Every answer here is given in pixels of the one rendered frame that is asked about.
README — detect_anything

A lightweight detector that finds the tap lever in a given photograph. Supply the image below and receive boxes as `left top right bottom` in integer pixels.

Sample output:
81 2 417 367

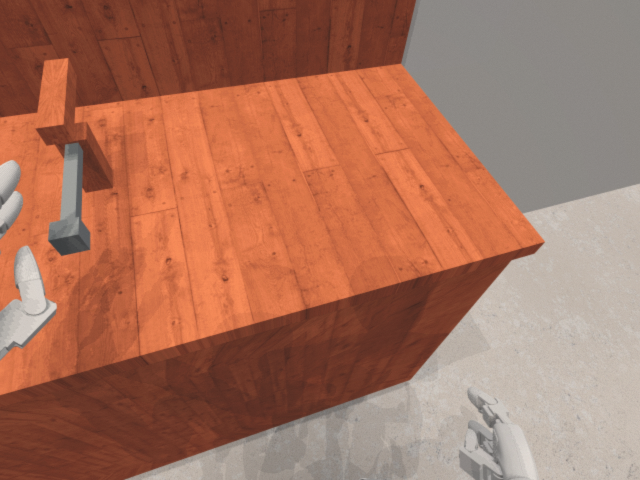
48 143 90 256

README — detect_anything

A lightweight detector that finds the robot right hand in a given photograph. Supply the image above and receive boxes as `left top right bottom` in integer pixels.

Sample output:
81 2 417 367
459 387 539 480

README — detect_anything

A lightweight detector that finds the counter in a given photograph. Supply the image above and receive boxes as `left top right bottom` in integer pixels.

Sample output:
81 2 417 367
0 0 545 480

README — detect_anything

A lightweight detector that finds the robot left hand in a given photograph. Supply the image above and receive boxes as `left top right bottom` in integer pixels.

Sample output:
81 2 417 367
0 160 57 360

